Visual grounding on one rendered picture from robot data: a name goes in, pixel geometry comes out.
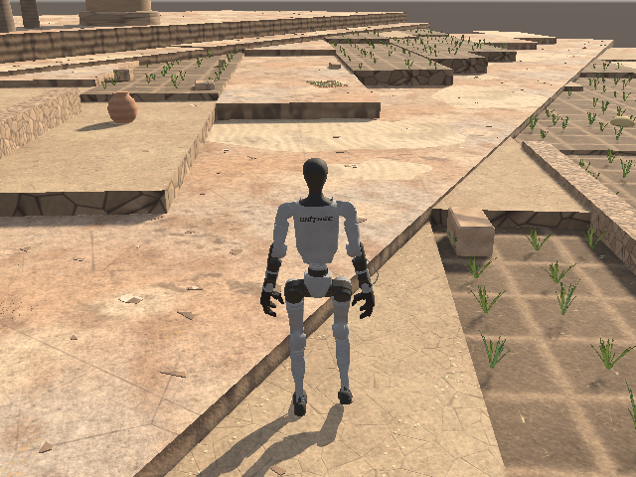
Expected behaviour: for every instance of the robot right forearm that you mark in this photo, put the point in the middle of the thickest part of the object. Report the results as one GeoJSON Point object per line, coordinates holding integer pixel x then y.
{"type": "Point", "coordinates": [362, 272]}

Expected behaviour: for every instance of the robot left forearm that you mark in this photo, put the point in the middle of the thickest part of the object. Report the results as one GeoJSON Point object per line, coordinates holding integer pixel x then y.
{"type": "Point", "coordinates": [271, 274]}

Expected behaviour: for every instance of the robot left hand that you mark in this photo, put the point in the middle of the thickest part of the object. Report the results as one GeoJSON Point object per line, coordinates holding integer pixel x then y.
{"type": "Point", "coordinates": [266, 303]}

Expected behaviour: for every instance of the robot left upper arm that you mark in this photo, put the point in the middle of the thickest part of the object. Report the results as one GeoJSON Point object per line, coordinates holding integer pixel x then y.
{"type": "Point", "coordinates": [284, 212]}

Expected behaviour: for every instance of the robot right shin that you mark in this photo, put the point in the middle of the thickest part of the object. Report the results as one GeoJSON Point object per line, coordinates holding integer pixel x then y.
{"type": "Point", "coordinates": [343, 358]}

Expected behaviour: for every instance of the robot right hand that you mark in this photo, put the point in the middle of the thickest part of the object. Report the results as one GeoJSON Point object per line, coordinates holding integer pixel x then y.
{"type": "Point", "coordinates": [368, 306]}

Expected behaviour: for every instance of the robot right upper arm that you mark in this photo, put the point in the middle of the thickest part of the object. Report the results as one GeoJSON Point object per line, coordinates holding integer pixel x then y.
{"type": "Point", "coordinates": [348, 211]}

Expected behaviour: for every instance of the humanoid robot head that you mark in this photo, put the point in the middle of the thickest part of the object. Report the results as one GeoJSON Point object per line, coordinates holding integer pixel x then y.
{"type": "Point", "coordinates": [315, 172]}

